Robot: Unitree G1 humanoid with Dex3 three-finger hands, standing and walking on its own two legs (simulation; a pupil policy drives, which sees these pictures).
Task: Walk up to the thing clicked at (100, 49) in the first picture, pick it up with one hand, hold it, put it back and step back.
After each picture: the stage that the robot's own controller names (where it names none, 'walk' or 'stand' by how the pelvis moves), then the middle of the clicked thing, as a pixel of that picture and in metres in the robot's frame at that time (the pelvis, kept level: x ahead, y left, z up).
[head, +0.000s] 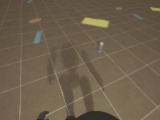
stand; (100, 47) +1.52 -0.27 -0.66
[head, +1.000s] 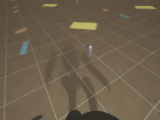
walk; (90, 51) +1.42 +0.07 -0.63
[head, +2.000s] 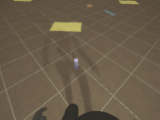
walk; (76, 64) +0.92 +0.24 -0.64
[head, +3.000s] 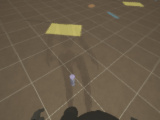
walk; (72, 80) +0.58 +0.20 -0.63
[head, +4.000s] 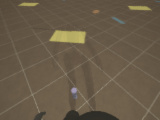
stand; (74, 93) +0.43 +0.18 -0.63
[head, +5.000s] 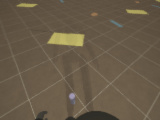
stand; (72, 99) +0.38 +0.17 -0.65
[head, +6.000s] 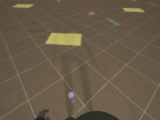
stand; (71, 98) +0.39 +0.20 -0.66
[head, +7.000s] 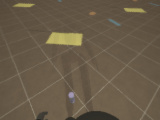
stand; (71, 98) +0.39 +0.19 -0.66
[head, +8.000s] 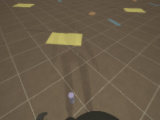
stand; (71, 98) +0.39 +0.19 -0.66
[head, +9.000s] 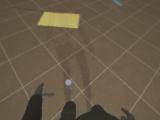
go down; (69, 85) +0.41 +0.19 -0.59
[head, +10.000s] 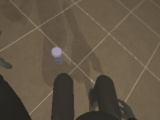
go down; (58, 57) +0.46 +0.24 -0.25
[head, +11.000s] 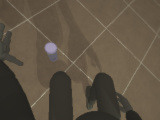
close in; (52, 53) +0.46 +0.25 -0.23
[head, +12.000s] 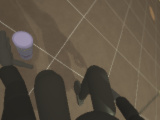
close; (25, 48) +0.44 +0.28 -0.16
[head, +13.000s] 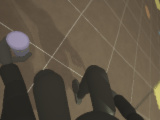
lift; (20, 48) +0.43 +0.29 -0.16
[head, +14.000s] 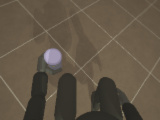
lift; (55, 63) +0.35 +0.24 -0.02
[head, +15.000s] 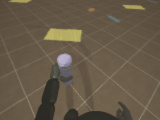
hold; (66, 72) +0.32 +0.15 +0.09
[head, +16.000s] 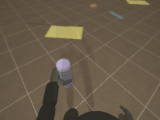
hold; (66, 75) +0.31 +0.16 +0.05
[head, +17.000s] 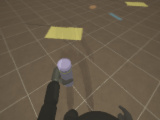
crouch; (66, 74) +0.32 +0.16 +0.05
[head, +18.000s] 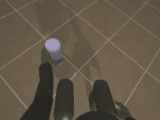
crouch; (56, 54) +0.44 +0.20 -0.04
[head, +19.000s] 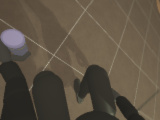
lower; (19, 48) +0.43 +0.29 -0.17
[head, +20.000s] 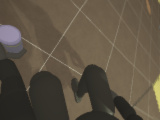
lower; (14, 45) +0.44 +0.30 -0.16
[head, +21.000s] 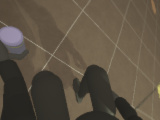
lower; (16, 46) +0.44 +0.30 -0.16
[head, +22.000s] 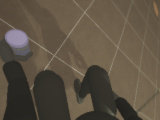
lower; (21, 48) +0.43 +0.30 -0.16
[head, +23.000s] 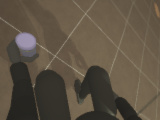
loosen; (28, 50) +0.43 +0.27 -0.16
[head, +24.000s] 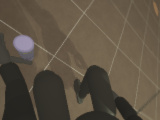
withdraw; (26, 51) +0.43 +0.28 -0.17
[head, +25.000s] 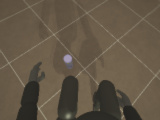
walk; (68, 62) +0.46 +0.20 -0.33
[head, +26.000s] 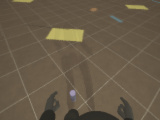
stand; (73, 96) +0.39 +0.16 -0.59
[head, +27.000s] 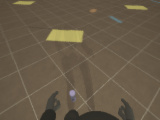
stand; (72, 96) +0.40 +0.17 -0.60
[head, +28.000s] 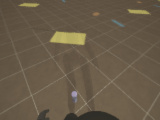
stand; (74, 97) +0.40 +0.16 -0.64
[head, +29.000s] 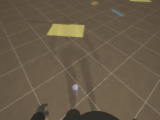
walk; (75, 90) +0.43 +0.14 -0.64
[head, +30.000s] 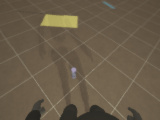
walk; (73, 73) +0.63 +0.17 -0.64
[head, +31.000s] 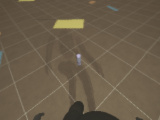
stand; (79, 60) +0.99 +0.25 -0.63
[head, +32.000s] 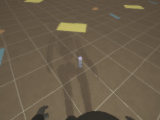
stand; (80, 62) +1.02 +0.17 -0.65
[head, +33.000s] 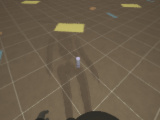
stand; (78, 62) +1.02 +0.19 -0.66
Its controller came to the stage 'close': yes
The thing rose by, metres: 0.68
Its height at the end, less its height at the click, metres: +0.00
